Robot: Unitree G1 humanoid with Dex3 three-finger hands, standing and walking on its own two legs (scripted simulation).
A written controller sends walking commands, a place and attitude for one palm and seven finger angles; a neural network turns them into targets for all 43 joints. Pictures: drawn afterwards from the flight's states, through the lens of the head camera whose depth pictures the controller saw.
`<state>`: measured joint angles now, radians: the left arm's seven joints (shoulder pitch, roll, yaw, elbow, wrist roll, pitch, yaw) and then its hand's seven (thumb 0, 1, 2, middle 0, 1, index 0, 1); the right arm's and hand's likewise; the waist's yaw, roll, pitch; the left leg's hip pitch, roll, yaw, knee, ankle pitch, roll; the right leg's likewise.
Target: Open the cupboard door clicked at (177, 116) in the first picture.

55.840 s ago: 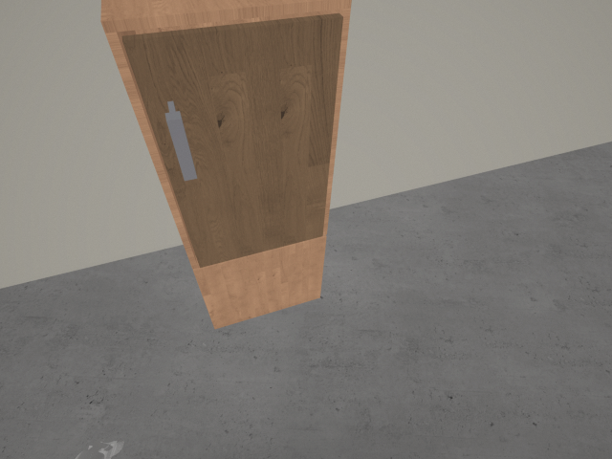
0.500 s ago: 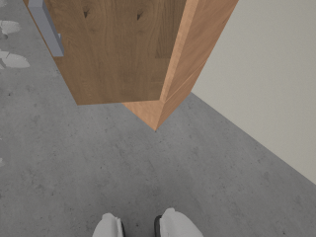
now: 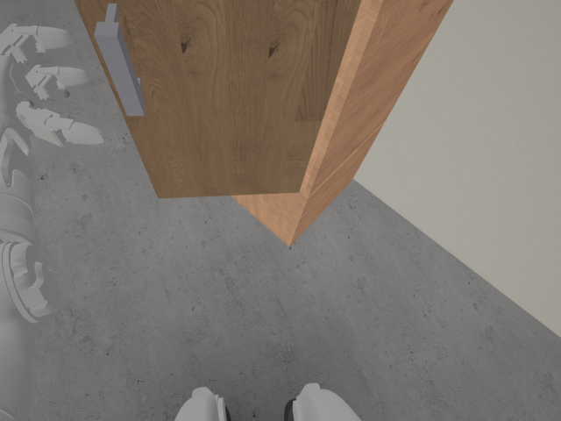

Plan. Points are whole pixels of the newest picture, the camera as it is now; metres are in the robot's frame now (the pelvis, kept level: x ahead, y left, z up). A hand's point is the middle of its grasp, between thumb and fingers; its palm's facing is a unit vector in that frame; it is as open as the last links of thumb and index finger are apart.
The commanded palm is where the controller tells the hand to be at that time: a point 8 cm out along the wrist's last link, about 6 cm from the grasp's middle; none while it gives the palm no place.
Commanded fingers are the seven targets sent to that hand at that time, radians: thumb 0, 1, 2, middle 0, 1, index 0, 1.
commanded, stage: move the hooked fingers beside the handle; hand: left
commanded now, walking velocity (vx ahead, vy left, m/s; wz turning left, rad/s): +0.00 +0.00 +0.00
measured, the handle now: (125, 63) +0.58 +0.16 +0.11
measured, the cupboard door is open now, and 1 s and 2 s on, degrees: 48 48 48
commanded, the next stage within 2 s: slide the fingers in behind the handle in 0.20 s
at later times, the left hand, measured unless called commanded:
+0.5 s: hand (68, 92) +0.53 +0.22 +0.11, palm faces +0.00 -1.00 +0.00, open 14.0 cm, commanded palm +0.52 +0.26 +0.10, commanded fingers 0.00 -0.50 0.30 -0.30 -1.20 -0.30 -1.20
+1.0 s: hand (93, 90) +0.54 +0.20 +0.10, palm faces +0.02 -1.00 +0.00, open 14.0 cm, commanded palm +0.52 +0.23 +0.10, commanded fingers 0.00 -0.50 0.30 -0.30 -1.20 -0.30 -1.20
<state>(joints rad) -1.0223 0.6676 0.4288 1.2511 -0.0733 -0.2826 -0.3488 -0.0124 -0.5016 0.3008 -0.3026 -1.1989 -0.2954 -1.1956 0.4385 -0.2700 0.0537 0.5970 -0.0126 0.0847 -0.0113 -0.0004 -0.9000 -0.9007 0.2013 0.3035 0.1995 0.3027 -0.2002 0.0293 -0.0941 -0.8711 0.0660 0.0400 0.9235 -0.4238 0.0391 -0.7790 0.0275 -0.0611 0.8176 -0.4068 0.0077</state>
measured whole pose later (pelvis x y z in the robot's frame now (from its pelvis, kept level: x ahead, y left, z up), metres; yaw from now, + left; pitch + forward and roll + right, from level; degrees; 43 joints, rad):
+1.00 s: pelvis +0.00 -0.01 +0.00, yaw +0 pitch +22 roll -4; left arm -1.06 0.62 0.40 1.25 -0.07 -0.30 -0.27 -0.01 -0.50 0.30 -0.30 -1.20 -0.29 -1.20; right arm 0.46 -0.26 0.05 0.62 -0.02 0.06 0.01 0.00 -0.90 -0.90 0.20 0.30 0.20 0.30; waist -0.21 0.03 -0.09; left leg -0.90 0.07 0.03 0.94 -0.42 0.03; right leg -0.81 0.03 -0.07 0.84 -0.41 0.00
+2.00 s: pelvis -0.01 -0.02 +0.00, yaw +0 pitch +20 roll -3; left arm -1.04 0.53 0.38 1.25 -0.06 -0.34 -0.19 -0.01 -0.50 0.30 -0.30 -1.20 -0.30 -1.20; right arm 0.46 -0.27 0.04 0.63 -0.02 0.05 0.02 0.00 -0.90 -0.90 0.20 0.30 0.20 0.30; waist -0.21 0.04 -0.10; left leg -0.87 0.07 0.04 0.92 -0.41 0.02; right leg -0.80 0.03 -0.06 0.85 -0.41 -0.01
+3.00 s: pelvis -0.01 -0.01 +0.00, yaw +0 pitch +20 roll -3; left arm -1.02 0.50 0.38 1.20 -0.07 -0.33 -0.16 -0.02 0.59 0.77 -0.29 -1.33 -0.29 -1.32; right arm 0.46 -0.27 0.03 0.62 -0.02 0.05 0.02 0.00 -0.90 -0.90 0.20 0.30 0.20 0.30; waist -0.21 0.04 -0.11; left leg -0.88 0.07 0.05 0.93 -0.41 0.03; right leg -0.81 0.03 -0.04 0.86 -0.41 -0.01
